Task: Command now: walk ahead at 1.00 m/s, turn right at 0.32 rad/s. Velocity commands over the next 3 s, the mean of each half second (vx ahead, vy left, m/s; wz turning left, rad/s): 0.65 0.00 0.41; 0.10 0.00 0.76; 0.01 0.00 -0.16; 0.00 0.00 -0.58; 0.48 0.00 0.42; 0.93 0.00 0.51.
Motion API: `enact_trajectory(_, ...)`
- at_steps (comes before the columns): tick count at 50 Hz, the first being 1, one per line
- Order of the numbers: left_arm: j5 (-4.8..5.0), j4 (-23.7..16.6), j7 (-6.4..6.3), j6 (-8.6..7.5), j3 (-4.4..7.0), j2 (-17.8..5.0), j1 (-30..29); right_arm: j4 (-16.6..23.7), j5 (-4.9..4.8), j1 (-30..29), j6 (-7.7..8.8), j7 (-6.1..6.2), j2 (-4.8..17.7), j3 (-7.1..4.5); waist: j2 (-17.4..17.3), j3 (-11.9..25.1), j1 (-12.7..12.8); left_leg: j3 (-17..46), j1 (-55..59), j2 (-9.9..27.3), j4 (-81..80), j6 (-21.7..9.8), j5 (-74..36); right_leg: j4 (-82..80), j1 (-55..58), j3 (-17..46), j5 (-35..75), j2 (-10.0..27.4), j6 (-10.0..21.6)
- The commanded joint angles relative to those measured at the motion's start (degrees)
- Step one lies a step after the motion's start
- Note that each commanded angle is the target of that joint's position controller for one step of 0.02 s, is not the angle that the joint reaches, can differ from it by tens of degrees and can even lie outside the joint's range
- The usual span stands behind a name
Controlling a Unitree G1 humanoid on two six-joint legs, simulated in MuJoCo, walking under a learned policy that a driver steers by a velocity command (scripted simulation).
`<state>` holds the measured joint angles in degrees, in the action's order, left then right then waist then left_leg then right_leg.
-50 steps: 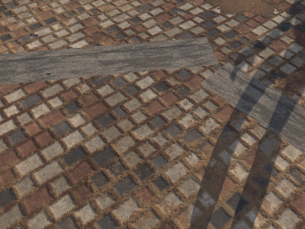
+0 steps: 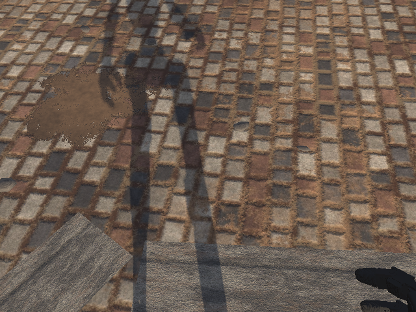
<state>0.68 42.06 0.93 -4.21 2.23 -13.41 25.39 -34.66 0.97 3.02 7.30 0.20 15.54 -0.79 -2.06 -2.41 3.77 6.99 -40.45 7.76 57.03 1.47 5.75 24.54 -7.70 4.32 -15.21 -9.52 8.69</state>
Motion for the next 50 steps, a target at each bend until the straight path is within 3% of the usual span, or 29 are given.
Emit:
enact_trajectory(1, 0.30, -3.40, -1.34, -1.32, 1.67, -7.46, -3.96, 2.84, 0.20, -4.22, 0.22, -0.63, 1.16, 0.11, 3.80, -2.90, 0.23, -6.99, 9.92, -2.33, -14.96, 0.75, -18.41, -12.69, -13.45, 6.15, 9.44, 10.19, 5.68)
enact_trajectory(4, 0.65, -0.73, -0.52, -2.10, 1.82, -9.25, -0.11, 4.07, -2.00, -9.68, 0.60, -1.45, 2.82, -0.47, 5.19, -4.50, 4.30, -8.45, 8.96, -3.70, -24.62, -1.10, -22.30, -15.47, -4.91, 6.12, 8.43, 14.40, 4.85)
enact_trajectory(7, -0.21, 2.44, -0.67, -1.47, 1.67, -9.51, 1.50, 5.25, -3.32, -11.42, 0.96, -3.12, 4.23, -1.21, 5.24, -5.69, 3.72, -8.62, 0.87, -4.78, -29.05, -5.01, -16.30, -13.54, 11.03, 3.43, 22.61, 19.19, 2.70)
enact_trajectory(9, -1.78, 2.72, -1.27, -0.56, 1.96, -11.44, -0.44, 4.56, -2.67, -5.87, 1.20, -4.05, 5.87, -2.26, 7.75, -0.42, 0.07, -11.86, 6.74, -9.98, -28.15, -7.77, -10.91, -4.46, 16.82, 0.15, 52.70, 19.33, 0.01)
enact_trajectory(10, -3.04, 2.34, -1.66, 0.05, 2.03, -12.21, -1.79, 2.61, -2.71, 2.04, 0.86, -4.05, 8.25, -3.48, 9.38, 4.98, -4.07, -12.81, 13.33, -12.43, -26.03, -8.84, -9.01, 4.14, 19.07, -0.76, 66.69, 18.88, -1.28)
enact_trajectory(11, -3.51, 1.08, -1.98, 0.57, 2.25, -13.48, -6.31, -0.48, -2.63, 14.14, 0.36, -3.79, 9.91, -4.31, 10.13, 10.34, -10.81, -12.59, 25.12, -12.75, -26.79, -9.69, -12.64, 17.85, 15.68, -2.93, 73.07, 17.66, -3.34)
enact_trajectory(12, -3.93, -1.48, -2.43, 0.43, 1.91, -12.41, -9.91, -3.02, -1.91, 25.21, -0.50, -3.16, 11.69, -4.64, 4.49, 16.27, -15.39, -4.84, 43.58, -7.39, -25.18, -11.12, -19.00, 37.92, 2.01, -4.38, 56.88, 14.24, -5.67)
enact_trajectory(13, -3.25, -3.13, -1.32, -0.52, -0.47, -1.96, 1.73, -2.84, 0.20, 23.32, -0.02, -3.67, 16.80, -4.95, -21.09, 23.27, -4.79, 27.55, 68.92, 9.29, -23.14, -25.05, -26.79, 64.94, -28.01, 0.13, -16.30, 1.37, -12.51)
enact_trajectory(14, -1.23, -3.44, -0.53, -1.87, -0.44, -9.29, 0.48, -1.05, 0.06, 22.85, -0.71, -3.19, 12.82, -5.51, -11.80, 31.95, -9.26, 39.72, 72.57, 9.92, -32.07, -25.25, -13.78, 68.75, -31.69, 6.68, -16.07, 2.00, -11.08)
enact_trajectory(15, 0.31, -5.75, -0.24, -2.69, 0.27, -11.77, -7.86, 0.77, -0.28, 18.47, -1.36, -2.36, 10.98, -5.05, -5.89, 22.65, -9.71, 32.37, 64.54, 7.84, -33.65, -21.81, -12.89, 64.52, -34.09, 7.56, -12.05, 5.78, -9.59)
enact_trajectory(16, -0.80, -7.58, -0.43, -3.13, -0.09, -11.14, -12.85, 1.65, -1.27, 14.51, -1.98, -2.33, 10.43, -4.82, 3.63, 14.88, -7.50, 26.92, 52.49, 4.97, -35.32, -19.74, -17.57, 59.33, -32.52, 5.61, -10.38, 7.26, -8.86)
enact_trajectory(17, -1.77, -8.33, -0.72, -2.99, 0.04, -10.66, -15.12, 2.51, -1.57, 12.15, -2.15, -2.37, 10.33, -4.58, 7.35, 9.59, -5.25, 23.43, 43.23, 3.27, -36.31, -19.70, -25.56, 56.26, -31.51, 4.26, -10.39, 7.84, -9.31)
enact_trajectory(19, -2.68, -8.59, -1.11, -1.79, 0.25, -10.33, -13.33, 2.31, -1.17, 10.49, -2.32, -1.90, 9.83, -4.45, 5.24, 6.40, -1.61, 17.81, 33.04, -0.45, -38.40, -19.14, -34.27, 48.58, -27.33, 3.98, -9.42, 9.46, -10.52)
enact_trajectory(23, -2.50, -9.67, -2.47, -0.22, -0.46, -7.71, -15.89, 0.80, -2.06, 10.56, -4.36, 0.17, 11.99, -5.25, 1.84, 8.17, -1.13, 12.20, 23.76, -6.15, -36.22, -16.30, -43.35, 29.99, -22.82, 0.65, -1.97, 6.27, -13.65)
enact_trajectory(27, -1.51, -11.09, -2.20, 0.36, -0.34, -7.73, -23.76, 0.18, -3.58, 12.78, -8.13, 2.95, 12.33, -5.84, -2.10, 11.78, -4.13, 14.64, 24.96, -9.89, -32.98, -7.74, -29.19, 15.61, -19.07, 2.06, 11.77, 2.17, -13.48)
enact_trajectory(29, -1.37, -11.97, -1.78, 0.03, -0.16, -8.08, -27.71, 0.27, -3.22, 13.77, -9.18, 3.76, 11.70, -5.94, -4.30, 10.26, -5.55, 18.23, 27.25, -10.15, -32.22, -5.93, -20.59, 9.46, -19.39, 3.64, 13.85, 1.56, -12.91)
enact_trajectory(32, -1.28, -11.02, -1.56, -0.99, 1.05, -10.28, -27.13, 1.97, -2.07, 11.30, -9.67, 3.95, 10.03, -5.89, -6.90, 8.23, -4.76, 24.00, 30.26, -9.13, -28.77, -5.98, -13.12, 2.65, -16.66, 7.02, 14.21, 3.51, -12.01)
enact_trajectory(33, -1.27, -10.03, -1.72, -1.34, 1.41, -10.54, -24.68, 2.83, -1.98, 9.64, -9.70, 3.74, 9.08, -5.60, -7.18, 8.46, -3.66, 24.79, 30.67, -9.35, -25.61, -6.05, -10.52, -0.56, -13.65, 7.46, 16.11, 5.40, -11.28)
enact_trajectory(34, -1.57, -8.72, -1.91, -1.59, 1.49, -10.06, -20.45, 3.65, -2.10, 8.52, -9.82, 3.16, 7.50, -4.94, -4.18, 11.09, -1.86, 22.65, 28.78, -11.43, -18.21, -5.10, -2.17, -6.02, -4.91, 8.01, 22.46, 9.27, -9.09)
enact_trajectory(35, -2.27, -8.93, -2.56, -1.01, 1.69, -11.29, -19.42, 3.37, -1.55, 13.32, -9.92, 2.59, 3.19, -3.62, 6.72, 15.71, -4.75, 14.95, 19.72, -16.90, -5.15, -2.80, 24.09, -2.83, 9.28, 17.46, 36.54, 20.95, -3.36)
enact_trajectory(36, -3.69, -9.23, -2.81, -0.01, 1.51, -11.27, -17.18, 4.56, -2.39, 19.06, -9.50, 1.97, 5.48, -3.76, 16.15, 18.48, -7.16, 8.39, 8.08, -19.54, 3.02, -0.52, 37.91, -2.34, 17.56, 32.83, 42.89, 32.88, 6.86)
enact_trajectory(37, -2.29, -9.99, -2.87, 0.93, 1.81, -9.74, -15.17, 2.31, -0.90, 22.70, -9.12, 0.88, 10.88, -4.98, 13.37, 18.93, -5.62, 7.33, 8.03, -15.93, 11.92, 2.93, 39.12, 1.43, 16.08, 33.44, 51.32, 34.29, 9.57)
enact_trajectory(38, -1.71, -9.33, -3.19, 1.61, 2.52, -11.30, -17.90, 2.45, -2.72, 21.20, -9.14, 0.52, 12.69, -5.81, 14.60, 17.43, -6.60, 3.37, 1.77, -12.46, 19.17, 4.23, 32.45, -0.15, 14.87, 34.26, 35.67, 36.19, 10.62)
enact_trajectory(39, -1.95, -10.54, -3.59, 2.31, 1.92, -8.70, -19.38, 0.90, -3.00, 16.64, -9.98, 1.14, 14.42, -6.36, 6.79, 13.69, -4.53, 2.28, 2.20, -9.50, 20.71, 4.69, 25.92, -2.58, 8.62, 27.29, 21.94, 29.27, 6.88)
enact_trajectory(40, -2.12, -11.07, -3.78, 2.89, 1.37, -8.21, -21.60, 1.71, -2.81, 13.37, -10.85, 1.64, 14.32, -6.27, 4.59, 9.50, -4.35, 1.10, 4.02, -9.07, 20.19, 4.47, 21.32, -4.59, 0.55, 20.65, 16.23, 24.49, 3.89)
enact_trajectory(41, -2.32, -11.03, -3.49, 3.13, 1.14, -8.56, -22.53, 2.12, -2.44, 12.41, -11.40, 1.87, 11.78, -5.49, 4.55, 6.48, -4.63, -1.01, 6.92, -9.48, 19.07, 4.43, 19.66, -6.38, -5.76, 15.60, 18.06, 21.06, 2.77)
enact_trajectory(43, -2.46, -9.10, -3.25, 3.56, 1.53, -9.30, -21.44, 2.81, -1.62, 12.77, -10.85, 1.87, 7.20, -4.04, 6.95, 6.33, -5.10, -3.37, 10.12, -9.87, 13.05, 3.95, 17.98, -7.54, -7.68, 9.90, 19.28, 17.88, 2.90)
enact_trajectory(45, -2.19, -7.82, -2.84, 3.75, 1.66, -9.25, -19.77, 2.80, -1.57, 12.48, -10.14, 1.91, 5.77, -3.33, 9.25, 8.42, -4.50, -4.22, 11.42, -9.78, 7.22, 3.79, 19.02, -7.48, -4.69, 8.51, 22.60, 18.62, 4.55)
enact_trajectory(50, -0.99, -5.84, -2.03, 4.04, 2.42, -11.63, -18.61, 2.39, -1.21, 9.87, -9.84, 1.13, 6.48, -2.67, 11.77, 9.83, -3.00, -4.75, 18.70, -7.95, -8.25, 1.76, 16.99, -7.70, -4.10, 9.02, 15.46, 22.12, 5.95)
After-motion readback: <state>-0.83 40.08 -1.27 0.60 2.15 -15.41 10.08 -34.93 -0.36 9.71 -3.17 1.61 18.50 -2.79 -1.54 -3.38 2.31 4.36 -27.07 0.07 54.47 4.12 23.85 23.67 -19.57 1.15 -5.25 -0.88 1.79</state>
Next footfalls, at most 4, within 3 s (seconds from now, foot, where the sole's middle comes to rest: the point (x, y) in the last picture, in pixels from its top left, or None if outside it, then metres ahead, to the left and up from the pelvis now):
0.24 left None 0.45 0.15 -0.77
0.70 right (212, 251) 0.70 0.10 -0.77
1.12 left None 0.48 0.23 -0.77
1.56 right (233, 273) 0.62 0.02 -0.77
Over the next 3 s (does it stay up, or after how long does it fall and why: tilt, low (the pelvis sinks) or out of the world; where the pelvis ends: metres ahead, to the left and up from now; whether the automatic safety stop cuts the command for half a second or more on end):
stays up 0.99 0.39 -0.03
